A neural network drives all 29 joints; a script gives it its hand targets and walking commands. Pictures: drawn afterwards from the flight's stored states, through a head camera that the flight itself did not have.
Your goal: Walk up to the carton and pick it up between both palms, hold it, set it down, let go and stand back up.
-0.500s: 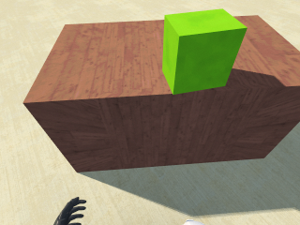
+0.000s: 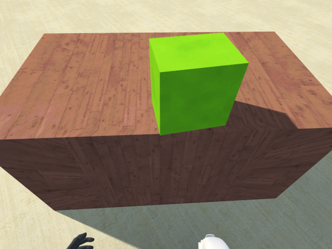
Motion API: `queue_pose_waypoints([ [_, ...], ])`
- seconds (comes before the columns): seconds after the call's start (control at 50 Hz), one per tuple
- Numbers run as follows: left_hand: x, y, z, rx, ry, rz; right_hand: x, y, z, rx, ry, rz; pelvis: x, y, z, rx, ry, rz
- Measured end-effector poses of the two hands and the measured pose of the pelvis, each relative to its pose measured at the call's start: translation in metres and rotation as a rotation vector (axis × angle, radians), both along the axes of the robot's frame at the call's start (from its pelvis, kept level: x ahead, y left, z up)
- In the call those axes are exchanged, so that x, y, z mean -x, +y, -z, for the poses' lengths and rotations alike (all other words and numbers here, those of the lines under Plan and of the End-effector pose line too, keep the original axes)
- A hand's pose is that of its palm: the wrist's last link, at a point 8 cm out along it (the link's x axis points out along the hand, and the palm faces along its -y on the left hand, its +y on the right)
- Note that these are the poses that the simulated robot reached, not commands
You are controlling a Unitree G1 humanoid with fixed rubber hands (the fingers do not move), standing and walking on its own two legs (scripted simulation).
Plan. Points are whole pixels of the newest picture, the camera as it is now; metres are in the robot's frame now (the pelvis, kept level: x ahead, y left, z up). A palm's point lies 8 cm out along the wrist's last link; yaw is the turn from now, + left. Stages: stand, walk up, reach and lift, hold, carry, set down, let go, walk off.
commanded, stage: walk up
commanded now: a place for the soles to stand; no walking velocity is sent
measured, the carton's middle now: (190, 85) +0.60 -0.08 +0.06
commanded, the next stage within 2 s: none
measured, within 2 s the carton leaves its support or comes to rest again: neither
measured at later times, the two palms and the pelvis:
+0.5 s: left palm (128, 240) +0.19 +0.11 -0.12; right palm out of the picture +0.20 -0.43 -0.07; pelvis +0.09 -0.15 +0.00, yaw +2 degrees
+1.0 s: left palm (154, 217) +0.23 +0.05 -0.07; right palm out of the picture +0.29 -0.48 -0.07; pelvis +0.13 -0.23 +0.01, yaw +6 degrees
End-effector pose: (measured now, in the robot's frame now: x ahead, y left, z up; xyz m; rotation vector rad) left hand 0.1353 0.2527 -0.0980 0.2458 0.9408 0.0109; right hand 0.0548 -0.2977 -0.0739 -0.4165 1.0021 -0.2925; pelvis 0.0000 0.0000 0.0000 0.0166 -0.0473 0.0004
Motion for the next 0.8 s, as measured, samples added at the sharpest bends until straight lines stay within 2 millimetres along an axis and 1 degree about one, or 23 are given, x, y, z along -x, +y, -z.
queue_pose_waypoints([
  [0.06,-0.034,-0.028,-0.005,-0.015,-0.076,0.010,-0.006,-0.038,0.014,-0.001,0.039,0.017,-0.019,-0.031,0.010,0.005,-0.001,-0.013],
  [0.08,-0.040,-0.035,-0.003,-0.023,-0.096,-0.001,-0.012,-0.049,0.021,-0.002,0.051,0.012,-0.025,-0.041,0.015,0.012,-0.005,-0.017],
  [0.1,-0.042,-0.041,-0.001,-0.027,-0.102,-0.016,-0.019,-0.057,0.025,-0.008,0.059,0.013,-0.030,-0.050,0.018,0.018,-0.008,-0.022],
  [0.12,-0.040,-0.047,0.000,-0.028,-0.097,-0.038,-0.030,-0.062,0.027,-0.016,0.059,0.011,-0.034,-0.057,0.018,0.019,-0.010,-0.029],
  [0.16,-0.031,-0.056,0.000,-0.035,-0.066,-0.086,-0.057,-0.065,0.024,-0.034,0.037,-0.016,-0.042,-0.067,0.013,0.014,-0.010,-0.040],
  [0.24,-0.007,-0.066,0.001,-0.058,0.028,-0.156,-0.115,-0.062,0.008,-0.075,-0.048,-0.098,-0.057,-0.086,0.001,-0.003,0.001,-0.045],
  [0.28,-0.001,-0.071,0.005,-0.058,0.066,-0.170,-0.136,-0.059,0.002,-0.085,-0.092,-0.133,-0.064,-0.093,0.001,-0.007,0.005,-0.048],
  [0.32,-0.001,-0.076,0.015,-0.052,0.090,-0.171,-0.151,-0.062,0.002,-0.072,-0.133,-0.161,-0.073,-0.099,0.007,0.006,0.010,-0.050],
  [0.36,-0.006,-0.084,0.023,-0.055,0.117,-0.156,-0.156,-0.071,0.002,-0.048,-0.137,-0.163,-0.078,-0.109,0.011,0.003,0.007,-0.050],
  [0.4,-0.016,-0.096,0.026,-0.059,0.134,-0.131,-0.154,-0.087,-0.001,-0.024,-0.123,-0.142,-0.082,-0.122,0.010,0.000,0.002,-0.043],
  [0.5,-0.056,-0.138,0.018,-0.030,0.087,-0.086,-0.143,-0.136,-0.006,-0.006,-0.080,-0.093,-0.092,-0.154,0.004,0.007,0.000,-0.039],
  [0.56,-0.078,-0.164,0.011,-0.022,0.023,-0.080,-0.145,-0.168,0.002,-0.022,-0.063,-0.085,-0.099,-0.177,0.009,0.023,0.002,-0.049],
  [0.6,-0.085,-0.176,0.012,-0.041,-0.020,-0.091,-0.151,-0.186,0.013,-0.042,-0.056,-0.086,-0.105,-0.194,0.018,0.022,0.002,-0.055],
  [0.62,-0.085,-0.181,0.011,-0.047,-0.028,-0.102,-0.154,-0.192,0.016,-0.051,-0.052,-0.084,-0.107,-0.200,0.019,0.023,-0.001,-0.059],
  [0.68,-0.084,-0.193,0.002,-0.064,-0.034,-0.141,-0.171,-0.197,0.016,-0.081,-0.055,-0.100,-0.112,-0.210,0.012,0.016,0.002,-0.066],
  [0.74,-0.085,-0.199,-0.008,-0.080,-0.035,-0.150,-0.187,-0.193,0.012,-0.117,-0.079,-0.132,-0.118,-0.217,0.005,0.005,0.012,-0.067],
  [0.8,-0.090,-0.201,-0.012,-0.081,-0.046,-0.148,-0.198,-0.188,0.010,-0.141,-0.098,-0.164,-0.122,-0.220,0.003,0.008,0.022,-0.078],
])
